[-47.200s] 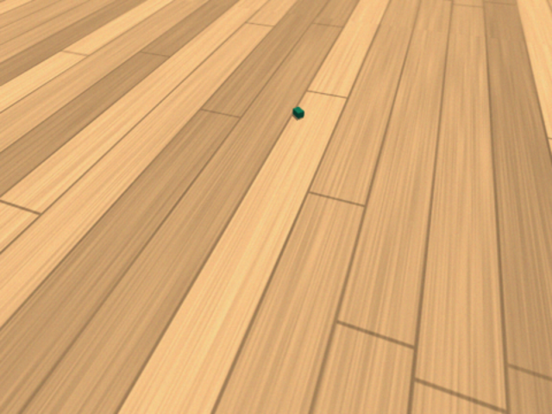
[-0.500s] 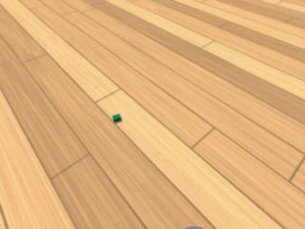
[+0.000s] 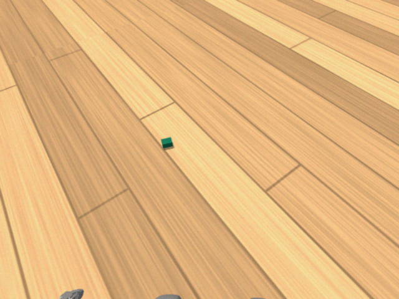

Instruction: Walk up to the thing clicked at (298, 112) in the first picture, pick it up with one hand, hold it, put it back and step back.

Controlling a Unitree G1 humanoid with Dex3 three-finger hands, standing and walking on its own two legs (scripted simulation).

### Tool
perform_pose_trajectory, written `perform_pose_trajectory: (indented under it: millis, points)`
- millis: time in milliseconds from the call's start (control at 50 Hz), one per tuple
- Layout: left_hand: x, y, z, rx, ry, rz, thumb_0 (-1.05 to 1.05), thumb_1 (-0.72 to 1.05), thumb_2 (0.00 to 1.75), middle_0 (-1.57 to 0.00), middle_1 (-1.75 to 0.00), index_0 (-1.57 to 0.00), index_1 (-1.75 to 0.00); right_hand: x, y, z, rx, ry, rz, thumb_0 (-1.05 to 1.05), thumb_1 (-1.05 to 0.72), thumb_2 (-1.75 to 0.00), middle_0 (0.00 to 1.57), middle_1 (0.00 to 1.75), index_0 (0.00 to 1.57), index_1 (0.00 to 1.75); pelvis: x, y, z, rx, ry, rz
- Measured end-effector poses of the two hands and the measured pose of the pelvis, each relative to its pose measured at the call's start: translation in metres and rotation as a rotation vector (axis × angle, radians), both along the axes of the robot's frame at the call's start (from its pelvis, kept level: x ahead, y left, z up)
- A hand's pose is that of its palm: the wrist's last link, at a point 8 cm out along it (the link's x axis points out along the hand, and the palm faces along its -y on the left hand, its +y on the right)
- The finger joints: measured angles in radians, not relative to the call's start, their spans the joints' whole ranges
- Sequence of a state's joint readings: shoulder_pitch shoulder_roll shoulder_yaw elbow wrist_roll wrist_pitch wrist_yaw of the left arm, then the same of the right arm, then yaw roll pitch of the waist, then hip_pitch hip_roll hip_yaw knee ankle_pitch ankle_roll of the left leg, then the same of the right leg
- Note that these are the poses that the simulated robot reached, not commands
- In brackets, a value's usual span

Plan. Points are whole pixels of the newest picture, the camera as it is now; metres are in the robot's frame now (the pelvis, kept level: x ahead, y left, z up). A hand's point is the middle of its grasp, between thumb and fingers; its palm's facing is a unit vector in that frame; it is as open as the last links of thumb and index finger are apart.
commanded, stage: step back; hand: left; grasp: from above
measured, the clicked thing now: (167, 142) +1.04 +0.29 -0.74
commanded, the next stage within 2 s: stand in 0.10 s
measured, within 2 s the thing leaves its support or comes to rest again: neither
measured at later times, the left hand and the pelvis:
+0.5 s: hand out of the picture +0.09 +0.26 -0.13, palm faces -0.02 -0.94 -0.34, open 7.4 cm; pelvis +0.00 +0.01 +0.02, yaw -1 degrees
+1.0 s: hand out of the picture +0.06 +0.26 -0.13, palm faces -0.06 -0.94 -0.34, open 7.4 cm; pelvis -0.01 +0.01 +0.02, yaw -1 degrees
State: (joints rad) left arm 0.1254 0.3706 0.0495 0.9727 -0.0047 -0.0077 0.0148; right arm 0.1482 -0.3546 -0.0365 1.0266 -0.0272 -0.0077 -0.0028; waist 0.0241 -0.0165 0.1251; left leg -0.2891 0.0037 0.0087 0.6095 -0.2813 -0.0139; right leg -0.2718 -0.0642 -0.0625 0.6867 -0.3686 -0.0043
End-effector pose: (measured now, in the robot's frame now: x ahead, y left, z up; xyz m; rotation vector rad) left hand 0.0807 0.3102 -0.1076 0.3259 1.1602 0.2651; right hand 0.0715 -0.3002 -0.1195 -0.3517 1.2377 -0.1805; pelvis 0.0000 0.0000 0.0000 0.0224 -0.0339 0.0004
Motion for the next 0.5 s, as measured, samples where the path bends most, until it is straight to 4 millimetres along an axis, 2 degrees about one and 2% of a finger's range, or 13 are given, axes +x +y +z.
perform_pose_trajectory:
  millis: [120,260,380,500]
  points:
    - [0.01,0.005,-0.003,-0.011,0.008,-0.022,0.0,0.9,0.9,-0.21,-0.3,-0.2,-0.3,0.027,0.013,0.007,0.014,-0.054,-0.001,0.0,-0.9,-0.9,0.21,0.3,0.2,0.3,0.003,0.005,0.003,-0.029,0.002,-0.01]
    - [0.011,-0.004,0.005,-0.046,0.026,-0.043,0.0,0.9,0.9,-0.21,-0.3,-0.2,-0.3,0.047,0.023,0.02,0.044,-0.12,0.017,0.0,-0.9,-0.9,0.21,0.3,0.2,0.3,0.008,0.01,0.014,-0.028,-0.008,-0.012]
    - [0.01,-0.009,0.011,-0.056,0.019,-0.052,0.0,0.9,0.9,-0.21,-0.3,-0.21,-0.3,0.043,0.023,0.026,0.05,-0.127,0.01,0.0,-0.9,-0.9,0.21,0.3,0.2,0.3,0.006,0.009,0.02,-0.024,-0.019,-0.015]
    - [0.005,-0.009,0.014,-0.051,0.023,-0.057,0.0,0.9,0.9,-0.21,-0.3,-0.21,-0.3,0.023,0.017,0.027,0.045,-0.097,-0.015,0.0,-0.9,-0.9,0.21,0.3,0.2,0.3,0.0,0.007,0.023,-0.023,-0.024,-0.017]
